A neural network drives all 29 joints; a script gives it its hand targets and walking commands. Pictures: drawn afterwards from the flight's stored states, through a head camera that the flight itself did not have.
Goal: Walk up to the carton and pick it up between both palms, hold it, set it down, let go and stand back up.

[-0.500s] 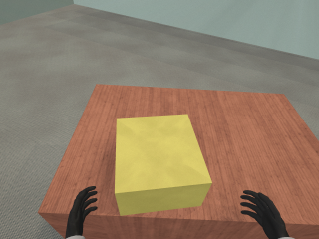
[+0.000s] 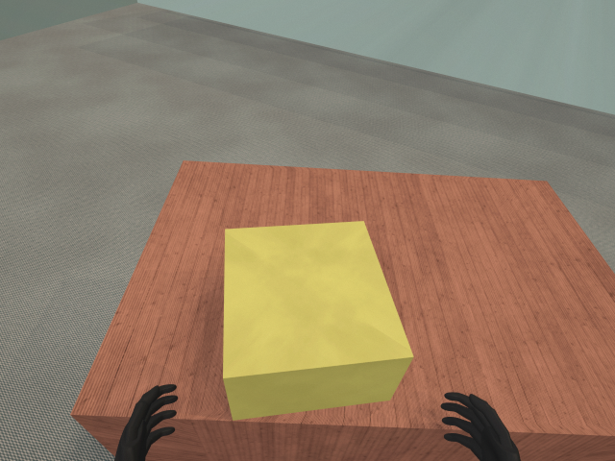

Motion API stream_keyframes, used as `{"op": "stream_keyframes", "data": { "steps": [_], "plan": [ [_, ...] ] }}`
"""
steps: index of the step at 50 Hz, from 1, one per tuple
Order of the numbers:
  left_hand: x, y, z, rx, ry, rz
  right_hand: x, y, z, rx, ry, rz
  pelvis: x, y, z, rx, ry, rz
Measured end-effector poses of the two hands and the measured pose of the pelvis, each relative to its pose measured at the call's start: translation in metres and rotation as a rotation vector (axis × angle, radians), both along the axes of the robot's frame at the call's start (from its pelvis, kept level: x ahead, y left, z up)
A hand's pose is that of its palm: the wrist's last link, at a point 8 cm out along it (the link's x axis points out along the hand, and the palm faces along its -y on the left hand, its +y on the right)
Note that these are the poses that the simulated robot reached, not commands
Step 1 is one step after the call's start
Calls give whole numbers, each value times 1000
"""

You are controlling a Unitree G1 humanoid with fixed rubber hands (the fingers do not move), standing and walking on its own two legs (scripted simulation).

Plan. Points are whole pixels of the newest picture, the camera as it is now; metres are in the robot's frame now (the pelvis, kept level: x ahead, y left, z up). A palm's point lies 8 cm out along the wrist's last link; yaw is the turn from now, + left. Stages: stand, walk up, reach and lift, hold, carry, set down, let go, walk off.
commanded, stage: set down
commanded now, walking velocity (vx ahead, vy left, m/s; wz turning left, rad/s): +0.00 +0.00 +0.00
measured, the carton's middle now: (304, 311) +0.39 +0.01 -0.06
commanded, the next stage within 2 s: let go in 0.84 s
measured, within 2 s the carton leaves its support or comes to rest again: neither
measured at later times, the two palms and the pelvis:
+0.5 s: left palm out of the picture +0.15 +0.23 -0.06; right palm out of the picture +0.16 -0.23 -0.05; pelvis +0.00 +0.02 +0.01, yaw -1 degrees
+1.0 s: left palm out of the picture +0.16 +0.23 -0.06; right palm out of the picture +0.16 -0.22 -0.05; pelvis -0.02 +0.02 +0.01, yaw +0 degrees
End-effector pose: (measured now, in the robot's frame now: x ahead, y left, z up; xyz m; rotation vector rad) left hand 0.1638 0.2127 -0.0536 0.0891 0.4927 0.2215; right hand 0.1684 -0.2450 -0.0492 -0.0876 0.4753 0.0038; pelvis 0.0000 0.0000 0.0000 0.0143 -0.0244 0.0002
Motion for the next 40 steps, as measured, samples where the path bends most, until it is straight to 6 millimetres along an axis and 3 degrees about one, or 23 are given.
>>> {"op": "stream_keyframes", "data": {
  "steps": [13,17,40],
  "plan": [
    [-11,12,-4,11,120,-21,-8,13,-6,-30,106,-14,8,15,6,-16,-4,-10],
    [-15,13,-11,1,164,-37,-8,16,-5,-54,119,-18,6,17,6,-16,1,-12],
    [-10,19,-6,-1,228,-112,-6,24,-2,-116,153,-75,-14,22,6,-15,-47,-9]
  ]
}}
